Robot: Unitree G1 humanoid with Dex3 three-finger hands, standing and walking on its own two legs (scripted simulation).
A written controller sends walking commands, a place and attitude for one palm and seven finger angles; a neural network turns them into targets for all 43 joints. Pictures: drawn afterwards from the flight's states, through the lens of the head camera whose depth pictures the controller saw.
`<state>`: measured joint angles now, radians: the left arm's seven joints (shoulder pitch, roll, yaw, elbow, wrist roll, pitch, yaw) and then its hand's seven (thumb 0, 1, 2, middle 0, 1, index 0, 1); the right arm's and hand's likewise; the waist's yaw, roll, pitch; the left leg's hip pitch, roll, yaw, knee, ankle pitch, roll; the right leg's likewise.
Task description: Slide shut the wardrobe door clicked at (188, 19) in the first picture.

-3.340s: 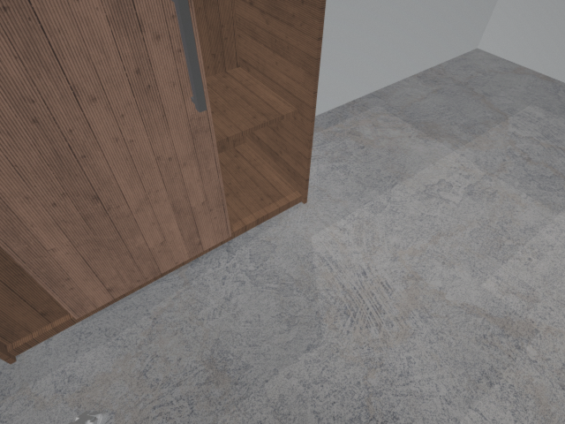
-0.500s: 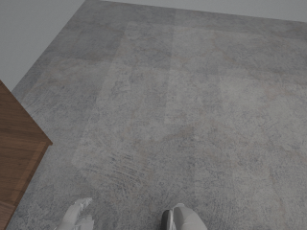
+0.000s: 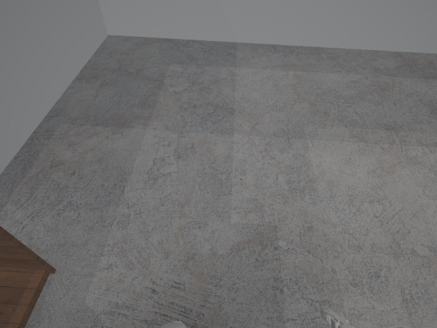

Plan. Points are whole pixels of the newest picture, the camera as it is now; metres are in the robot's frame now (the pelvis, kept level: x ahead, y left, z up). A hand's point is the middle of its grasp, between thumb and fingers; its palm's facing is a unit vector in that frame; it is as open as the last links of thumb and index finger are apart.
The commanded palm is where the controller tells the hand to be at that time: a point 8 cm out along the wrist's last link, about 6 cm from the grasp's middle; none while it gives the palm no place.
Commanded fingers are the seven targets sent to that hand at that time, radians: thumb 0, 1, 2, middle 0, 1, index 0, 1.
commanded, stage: walk to a spot facing it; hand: left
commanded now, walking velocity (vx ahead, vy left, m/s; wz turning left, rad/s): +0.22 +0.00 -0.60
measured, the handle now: out of the picture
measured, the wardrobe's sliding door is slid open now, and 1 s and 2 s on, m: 0.41 0.41 0.41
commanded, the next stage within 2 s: turn to face it in 0.20 s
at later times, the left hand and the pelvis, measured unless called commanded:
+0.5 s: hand (178, 255) +0.30 +0.14 -0.17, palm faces -0.26 -0.94 -0.23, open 7.4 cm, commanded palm none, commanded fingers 0.00 0.90 0.90 -0.20 -0.30 -0.20 -0.30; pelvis +0.13 -0.01 -0.01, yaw -13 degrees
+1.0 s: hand (127, 289) +0.21 +0.24 -0.17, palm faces +0.11 -0.97 -0.22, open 7.4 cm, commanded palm none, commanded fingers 0.00 0.90 0.90 -0.20 -0.30 -0.20 -0.30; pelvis +0.15 +0.02 +0.00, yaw +3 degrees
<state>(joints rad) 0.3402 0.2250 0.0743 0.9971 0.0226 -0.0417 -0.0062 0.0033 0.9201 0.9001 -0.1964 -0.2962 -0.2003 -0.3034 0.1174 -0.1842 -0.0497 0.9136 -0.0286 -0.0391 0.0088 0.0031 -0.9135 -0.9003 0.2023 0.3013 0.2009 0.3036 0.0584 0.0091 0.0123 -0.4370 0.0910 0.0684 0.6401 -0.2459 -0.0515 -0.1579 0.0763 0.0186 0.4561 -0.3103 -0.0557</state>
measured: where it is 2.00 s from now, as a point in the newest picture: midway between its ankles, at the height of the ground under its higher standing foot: outside the picture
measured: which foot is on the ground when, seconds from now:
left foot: up 0.00-0.02, down 0.04-0.46, up 0.48-0.76, down 0.78-1.00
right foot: down 0.00-0.04, up 0.06-0.42, down 0.44-0.78, up 0.80-1.00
